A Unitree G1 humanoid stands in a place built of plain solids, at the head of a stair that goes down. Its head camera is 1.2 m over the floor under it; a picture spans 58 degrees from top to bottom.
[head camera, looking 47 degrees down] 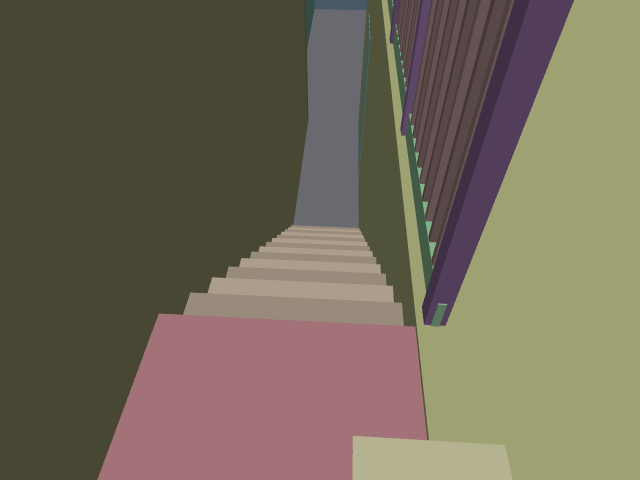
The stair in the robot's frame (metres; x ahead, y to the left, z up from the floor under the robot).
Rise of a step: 0.20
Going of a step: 0.23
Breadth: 0.84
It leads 3 degrees to the right of straight ahead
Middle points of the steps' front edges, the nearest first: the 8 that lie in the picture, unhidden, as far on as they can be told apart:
0.77 0.11 0.00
1.00 0.10 -0.19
1.22 0.08 -0.39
1.45 0.07 -0.59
1.68 0.06 -0.78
1.91 0.04 -0.98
2.13 0.03 -1.18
2.36 0.02 -1.37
